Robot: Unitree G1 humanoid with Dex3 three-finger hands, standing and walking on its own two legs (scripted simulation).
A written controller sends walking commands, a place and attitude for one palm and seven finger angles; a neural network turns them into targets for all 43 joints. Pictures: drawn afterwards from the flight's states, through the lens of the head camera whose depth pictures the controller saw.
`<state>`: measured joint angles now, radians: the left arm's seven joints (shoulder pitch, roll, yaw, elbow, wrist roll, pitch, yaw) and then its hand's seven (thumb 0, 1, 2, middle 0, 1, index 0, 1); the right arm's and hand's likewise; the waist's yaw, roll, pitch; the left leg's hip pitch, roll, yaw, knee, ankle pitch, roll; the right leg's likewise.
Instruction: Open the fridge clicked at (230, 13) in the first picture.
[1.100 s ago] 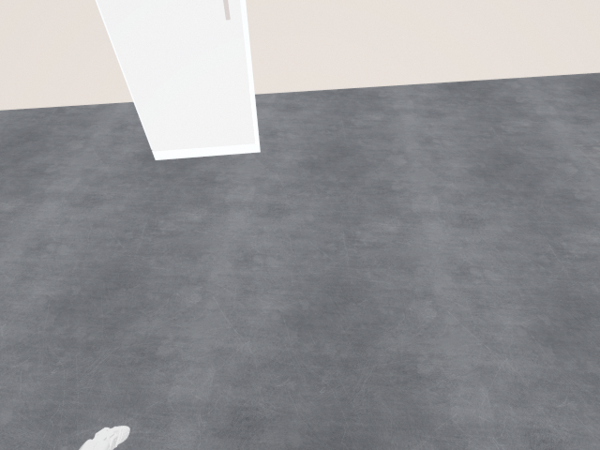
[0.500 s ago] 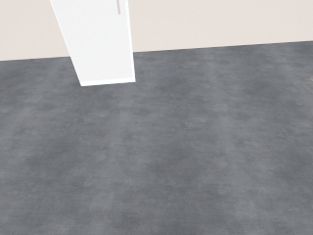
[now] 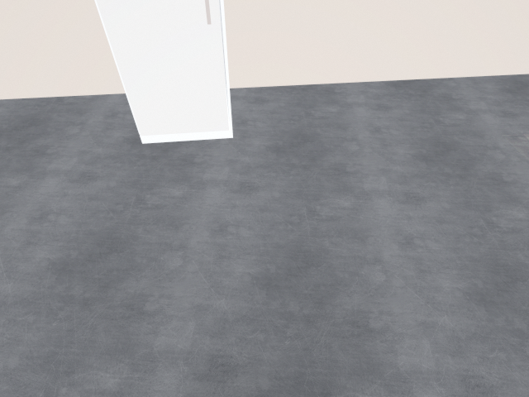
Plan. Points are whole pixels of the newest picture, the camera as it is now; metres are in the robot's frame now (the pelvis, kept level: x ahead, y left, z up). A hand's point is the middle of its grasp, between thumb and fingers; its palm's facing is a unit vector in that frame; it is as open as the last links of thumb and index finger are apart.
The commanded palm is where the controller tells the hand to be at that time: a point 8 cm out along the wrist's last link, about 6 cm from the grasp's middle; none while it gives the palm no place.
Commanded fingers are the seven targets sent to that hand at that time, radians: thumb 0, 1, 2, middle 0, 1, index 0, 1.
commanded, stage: look at it before walking up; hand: right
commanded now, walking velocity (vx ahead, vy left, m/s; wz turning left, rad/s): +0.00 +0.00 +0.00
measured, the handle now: out of the picture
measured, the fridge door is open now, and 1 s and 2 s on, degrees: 0 0 0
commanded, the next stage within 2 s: walk to a spot facing it in 1.66 s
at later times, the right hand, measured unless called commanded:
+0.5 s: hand out of the picture +0.08 -0.24 -0.16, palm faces -0.04 +0.95 -0.32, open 7.4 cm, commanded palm none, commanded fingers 0.00 -0.90 -0.90 0.20 0.30 0.20 0.30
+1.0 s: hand out of the picture +0.08 -0.25 -0.16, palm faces -0.04 +0.95 -0.32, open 7.4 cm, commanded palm none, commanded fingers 0.00 -0.90 -0.90 0.20 0.30 0.20 0.30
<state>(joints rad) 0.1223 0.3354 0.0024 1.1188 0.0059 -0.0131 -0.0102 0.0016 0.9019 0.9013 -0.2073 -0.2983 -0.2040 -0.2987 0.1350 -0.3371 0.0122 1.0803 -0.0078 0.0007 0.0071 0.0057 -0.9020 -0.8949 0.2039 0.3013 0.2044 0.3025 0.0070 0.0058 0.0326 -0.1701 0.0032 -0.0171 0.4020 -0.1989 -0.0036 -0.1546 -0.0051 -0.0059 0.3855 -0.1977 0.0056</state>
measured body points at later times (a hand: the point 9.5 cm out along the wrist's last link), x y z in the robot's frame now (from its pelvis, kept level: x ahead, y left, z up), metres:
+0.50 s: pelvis +0.00 +0.00 +0.00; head +0.01 +0.00 +0.45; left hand +0.08 +0.30 -0.13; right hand +0.08 -0.29 -0.13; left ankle +0.01 +0.12 -0.74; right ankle +0.01 -0.12 -0.74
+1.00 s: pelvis +0.01 +0.00 +0.00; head +0.02 +0.00 +0.45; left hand +0.09 +0.30 -0.13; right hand +0.08 -0.29 -0.13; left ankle +0.01 +0.12 -0.74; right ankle +0.01 -0.12 -0.74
